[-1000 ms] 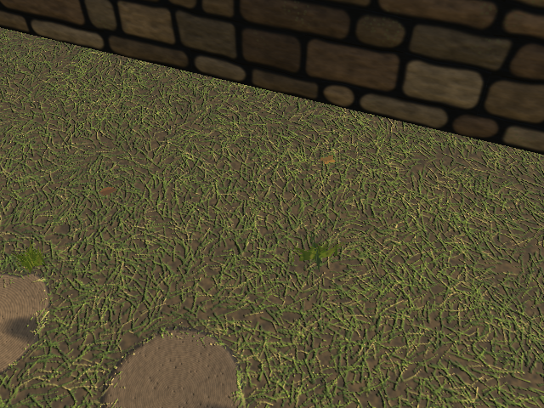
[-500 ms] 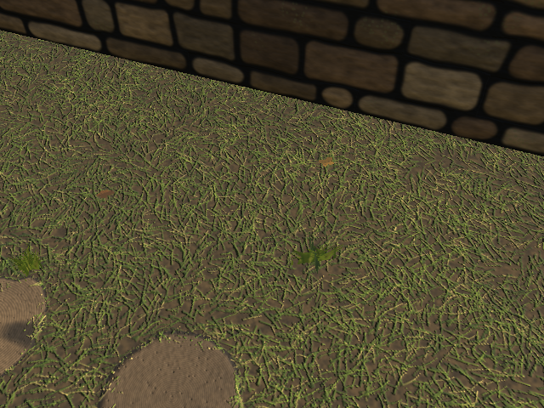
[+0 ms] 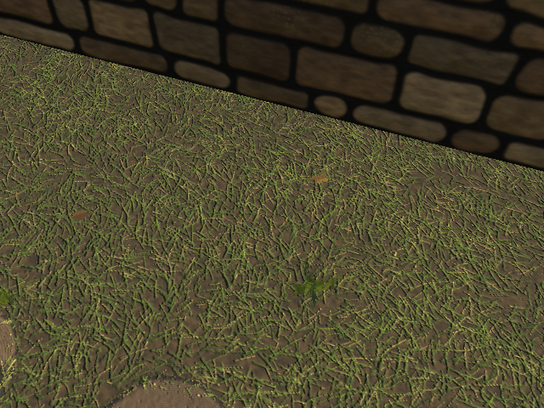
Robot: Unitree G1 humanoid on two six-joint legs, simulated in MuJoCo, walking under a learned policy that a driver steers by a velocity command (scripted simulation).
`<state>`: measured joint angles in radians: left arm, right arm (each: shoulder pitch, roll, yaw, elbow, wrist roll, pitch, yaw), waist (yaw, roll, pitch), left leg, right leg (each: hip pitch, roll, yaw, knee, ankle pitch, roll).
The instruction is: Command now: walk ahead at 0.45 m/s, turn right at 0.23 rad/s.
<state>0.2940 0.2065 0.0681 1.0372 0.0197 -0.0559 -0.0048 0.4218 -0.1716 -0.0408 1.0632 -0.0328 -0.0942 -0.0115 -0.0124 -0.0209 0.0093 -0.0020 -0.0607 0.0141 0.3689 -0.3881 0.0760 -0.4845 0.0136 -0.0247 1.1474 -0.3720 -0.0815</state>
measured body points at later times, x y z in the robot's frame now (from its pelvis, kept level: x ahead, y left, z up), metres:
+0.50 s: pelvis +0.27 -0.03 +0.01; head +0.30 -0.04 +0.46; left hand +0.32 +0.23 -0.13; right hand +0.36 -0.29 -0.12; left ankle +0.42 +0.12 -0.66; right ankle +0.24 -0.05 -0.73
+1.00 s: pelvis +0.39 -0.01 +0.00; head +0.41 -0.01 +0.45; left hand +0.48 +0.21 -0.16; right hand +0.37 -0.25 -0.14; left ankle +0.48 +0.04 -0.73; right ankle +0.34 -0.14 -0.72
